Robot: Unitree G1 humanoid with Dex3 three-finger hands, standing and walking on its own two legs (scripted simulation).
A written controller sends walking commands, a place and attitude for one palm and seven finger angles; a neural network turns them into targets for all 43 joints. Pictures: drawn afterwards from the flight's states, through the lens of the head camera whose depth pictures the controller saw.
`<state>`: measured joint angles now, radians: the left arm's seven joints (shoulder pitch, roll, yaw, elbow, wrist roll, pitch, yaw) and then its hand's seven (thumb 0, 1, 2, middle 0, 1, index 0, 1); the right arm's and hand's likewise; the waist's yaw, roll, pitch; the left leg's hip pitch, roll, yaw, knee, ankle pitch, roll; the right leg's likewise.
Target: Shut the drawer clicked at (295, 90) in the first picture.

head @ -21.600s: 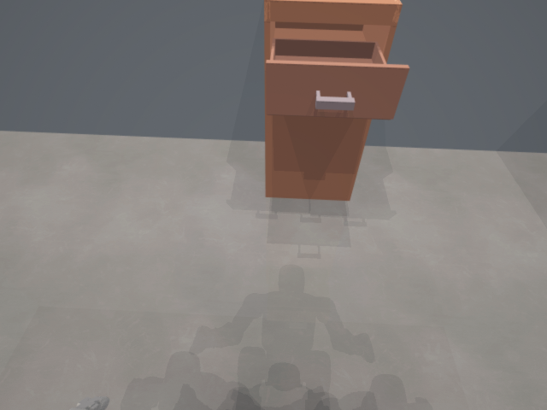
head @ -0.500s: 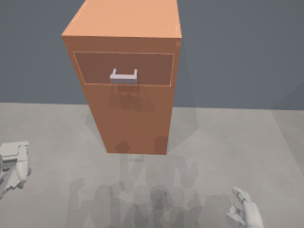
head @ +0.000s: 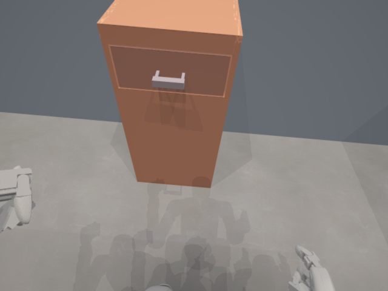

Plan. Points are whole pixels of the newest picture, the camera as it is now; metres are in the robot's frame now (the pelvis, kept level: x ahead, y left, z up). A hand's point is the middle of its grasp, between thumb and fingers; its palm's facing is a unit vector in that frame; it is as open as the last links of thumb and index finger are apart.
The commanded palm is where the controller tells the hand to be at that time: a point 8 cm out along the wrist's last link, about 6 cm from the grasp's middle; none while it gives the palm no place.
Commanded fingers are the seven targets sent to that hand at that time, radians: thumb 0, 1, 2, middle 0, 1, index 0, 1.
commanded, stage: step back with the hand held close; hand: left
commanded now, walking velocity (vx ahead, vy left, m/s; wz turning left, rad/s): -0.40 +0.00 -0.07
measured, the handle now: (169, 78) +0.74 +0.12 +0.01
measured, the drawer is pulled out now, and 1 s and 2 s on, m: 0.00 0.00 0.00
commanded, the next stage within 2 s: stop stepping back and stand still in 0.50 s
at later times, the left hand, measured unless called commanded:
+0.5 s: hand out of the picture +0.09 +0.27 +0.20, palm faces +0.42 -0.79 -0.45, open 3.2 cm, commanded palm +0.04 +0.30 +0.19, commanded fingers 0.00 0.90 0.90 -1.40 -1.60 -1.40 -1.60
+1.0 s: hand out of the picture -0.04 +0.30 +0.19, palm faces +0.36 -0.85 -0.39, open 3.2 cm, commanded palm -0.06 +0.33 +0.19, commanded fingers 0.00 0.90 0.90 -1.40 -1.60 -1.40 -1.60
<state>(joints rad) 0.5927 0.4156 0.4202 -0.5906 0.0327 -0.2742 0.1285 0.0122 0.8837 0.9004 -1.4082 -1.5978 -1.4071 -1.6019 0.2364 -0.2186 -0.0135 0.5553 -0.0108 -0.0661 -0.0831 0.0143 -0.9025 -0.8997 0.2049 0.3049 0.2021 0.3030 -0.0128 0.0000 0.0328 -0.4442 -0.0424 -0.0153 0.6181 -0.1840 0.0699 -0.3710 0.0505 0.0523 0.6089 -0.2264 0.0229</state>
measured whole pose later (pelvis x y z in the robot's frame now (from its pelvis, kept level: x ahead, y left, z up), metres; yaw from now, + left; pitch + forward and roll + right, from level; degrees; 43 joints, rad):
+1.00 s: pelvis -0.22 +0.06 -0.01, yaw -6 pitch +1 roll -3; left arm 0.68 0.40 0.46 -0.75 -0.03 -0.25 0.13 0.01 0.88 0.90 -1.41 -1.60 -1.41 -1.60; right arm 0.33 -0.22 -0.02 0.66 -0.01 -0.13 -0.09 0.02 -0.90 -0.90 0.20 0.30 0.20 0.30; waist 0.04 -0.09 -0.07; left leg -0.40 0.05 0.01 0.70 -0.35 0.01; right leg -0.33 -0.07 -0.03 0.73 -0.47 -0.02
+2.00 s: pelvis -0.32 +0.07 +0.01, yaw -4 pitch +0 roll +0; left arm 0.66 0.37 0.36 -0.56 0.00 -0.22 0.14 0.01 0.88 0.90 -1.41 -1.60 -1.41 -1.60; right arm 0.28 -0.23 -0.02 0.66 -0.02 -0.11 -0.08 0.02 -0.90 -0.90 0.20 0.30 0.20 0.30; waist -0.01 0.00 0.00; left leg -0.26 0.02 0.07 0.52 -0.29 0.04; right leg -0.34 0.00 -0.09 0.54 -0.21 -0.03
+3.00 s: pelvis -0.33 +0.08 +0.02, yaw -3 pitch -1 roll +0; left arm 0.26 0.26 0.01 1.08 0.02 0.02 0.00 0.01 0.90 0.90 -0.60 -0.76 -0.61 -0.76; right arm 0.26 -0.25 0.00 1.06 -0.02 0.03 0.00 0.01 -0.91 -0.90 0.20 0.30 0.20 0.30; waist 0.00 0.02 0.07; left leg -0.21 0.00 0.06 0.42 -0.20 0.03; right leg -0.23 0.00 -0.06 0.39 -0.15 -0.02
